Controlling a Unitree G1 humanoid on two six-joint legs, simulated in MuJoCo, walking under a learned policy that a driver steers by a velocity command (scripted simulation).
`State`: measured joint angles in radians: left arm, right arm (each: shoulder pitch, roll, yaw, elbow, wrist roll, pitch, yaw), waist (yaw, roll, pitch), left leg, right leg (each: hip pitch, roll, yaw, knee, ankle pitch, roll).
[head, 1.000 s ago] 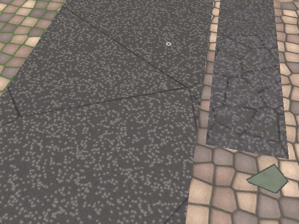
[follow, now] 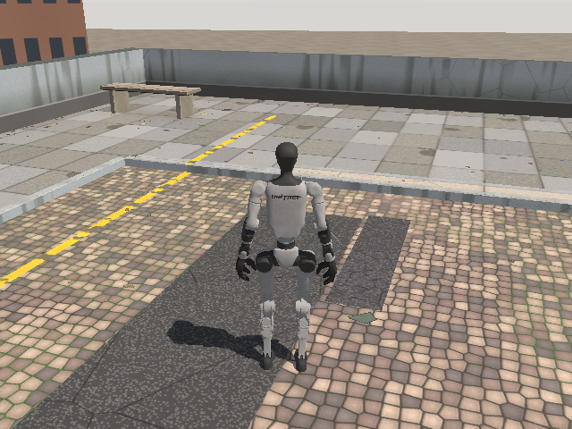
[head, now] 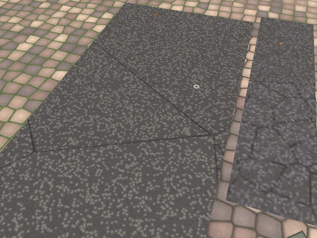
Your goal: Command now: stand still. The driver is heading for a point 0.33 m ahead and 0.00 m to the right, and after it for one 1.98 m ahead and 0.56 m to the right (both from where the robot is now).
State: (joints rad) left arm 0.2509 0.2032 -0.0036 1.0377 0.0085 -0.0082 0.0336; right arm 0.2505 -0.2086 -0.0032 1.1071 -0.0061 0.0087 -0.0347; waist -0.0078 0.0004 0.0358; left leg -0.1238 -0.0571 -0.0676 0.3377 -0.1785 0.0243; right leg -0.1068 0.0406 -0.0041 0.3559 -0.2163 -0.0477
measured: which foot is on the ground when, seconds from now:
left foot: down 0.00-0.12, up 0.14-0.36, down 0.38-0.82, up 0.84-1.00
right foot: down 0.00-0.38, up 0.40-0.78, down 0.80-1.00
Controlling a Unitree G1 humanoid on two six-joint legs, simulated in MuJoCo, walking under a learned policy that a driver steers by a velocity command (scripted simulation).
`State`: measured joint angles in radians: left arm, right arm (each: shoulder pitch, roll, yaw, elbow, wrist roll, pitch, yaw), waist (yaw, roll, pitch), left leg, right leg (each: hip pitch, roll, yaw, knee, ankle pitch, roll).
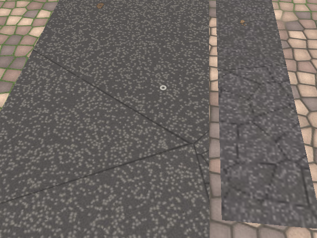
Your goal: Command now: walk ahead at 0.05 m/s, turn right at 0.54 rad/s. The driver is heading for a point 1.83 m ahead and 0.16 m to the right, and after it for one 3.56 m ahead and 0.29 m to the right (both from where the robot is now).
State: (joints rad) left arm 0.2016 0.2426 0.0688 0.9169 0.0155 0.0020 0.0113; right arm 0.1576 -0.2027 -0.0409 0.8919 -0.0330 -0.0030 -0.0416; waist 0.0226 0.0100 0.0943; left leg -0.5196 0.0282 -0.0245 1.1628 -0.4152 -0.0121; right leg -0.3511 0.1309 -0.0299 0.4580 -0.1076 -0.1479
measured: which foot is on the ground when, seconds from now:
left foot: up 0.00-0.36, down 0.38-1.00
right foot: down 0.00-0.38, up 0.40-0.74, down 0.76-1.00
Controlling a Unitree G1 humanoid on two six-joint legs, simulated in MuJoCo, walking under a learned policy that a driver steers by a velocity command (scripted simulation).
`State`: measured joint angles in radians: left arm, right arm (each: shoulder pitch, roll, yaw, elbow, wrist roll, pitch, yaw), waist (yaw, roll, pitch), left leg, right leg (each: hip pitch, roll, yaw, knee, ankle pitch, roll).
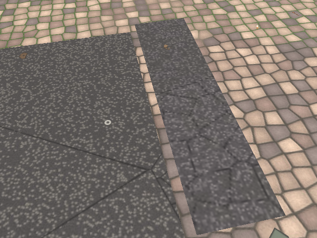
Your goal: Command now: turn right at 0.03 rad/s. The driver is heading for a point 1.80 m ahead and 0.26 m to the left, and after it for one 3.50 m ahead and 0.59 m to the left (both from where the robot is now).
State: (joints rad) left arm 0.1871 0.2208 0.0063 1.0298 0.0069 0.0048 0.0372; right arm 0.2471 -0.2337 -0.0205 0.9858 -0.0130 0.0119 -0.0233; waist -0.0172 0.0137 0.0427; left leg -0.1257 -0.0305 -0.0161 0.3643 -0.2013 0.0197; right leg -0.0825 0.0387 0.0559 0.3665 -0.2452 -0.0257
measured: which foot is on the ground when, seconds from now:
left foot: down 0.00-1.00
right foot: down 0.00-1.00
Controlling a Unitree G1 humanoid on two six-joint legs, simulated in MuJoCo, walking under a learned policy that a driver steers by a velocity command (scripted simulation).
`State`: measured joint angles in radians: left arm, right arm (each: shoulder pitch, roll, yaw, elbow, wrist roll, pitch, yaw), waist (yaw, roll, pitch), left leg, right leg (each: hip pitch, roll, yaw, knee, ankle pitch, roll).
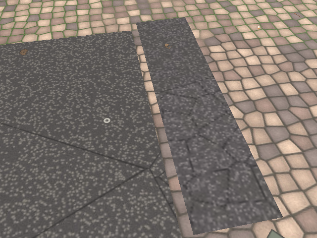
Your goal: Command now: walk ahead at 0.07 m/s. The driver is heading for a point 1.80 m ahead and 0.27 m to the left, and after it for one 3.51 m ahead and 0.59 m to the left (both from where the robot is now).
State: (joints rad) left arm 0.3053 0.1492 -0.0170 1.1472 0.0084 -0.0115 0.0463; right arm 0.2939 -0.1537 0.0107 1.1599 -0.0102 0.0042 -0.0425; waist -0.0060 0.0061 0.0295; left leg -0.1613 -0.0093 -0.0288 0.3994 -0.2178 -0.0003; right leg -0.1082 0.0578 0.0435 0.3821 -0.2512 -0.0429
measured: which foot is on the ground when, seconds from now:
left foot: down 0.00-0.84, up 0.86-0.98, down 1.00-1.00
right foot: down 0.00-1.00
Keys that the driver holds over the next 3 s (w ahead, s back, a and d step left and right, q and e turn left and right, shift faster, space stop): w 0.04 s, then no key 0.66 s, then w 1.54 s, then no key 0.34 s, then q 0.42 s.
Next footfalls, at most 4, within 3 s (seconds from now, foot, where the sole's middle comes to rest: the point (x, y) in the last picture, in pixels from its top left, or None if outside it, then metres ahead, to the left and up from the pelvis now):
1.00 left None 0.11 0.12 -0.78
1.48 right None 0.46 0.00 -0.78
2.04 left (132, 184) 0.77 0.16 -0.78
2.54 right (163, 146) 0.99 0.01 -0.78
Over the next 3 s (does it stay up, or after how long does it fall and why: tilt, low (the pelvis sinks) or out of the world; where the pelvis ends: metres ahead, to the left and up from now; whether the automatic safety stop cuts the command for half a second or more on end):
stays up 0.86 0.09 -0.02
